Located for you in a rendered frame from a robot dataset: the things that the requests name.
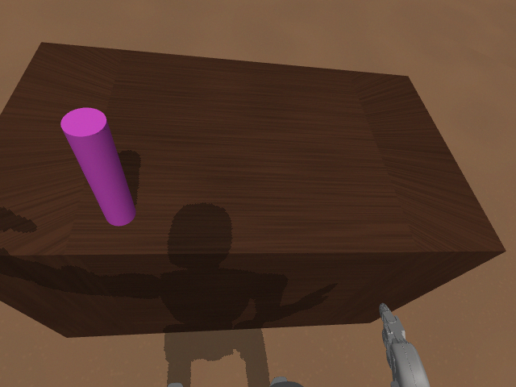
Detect right robot hand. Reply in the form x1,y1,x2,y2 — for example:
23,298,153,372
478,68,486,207
379,303,430,387

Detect can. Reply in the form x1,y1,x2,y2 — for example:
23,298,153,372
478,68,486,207
60,108,136,226

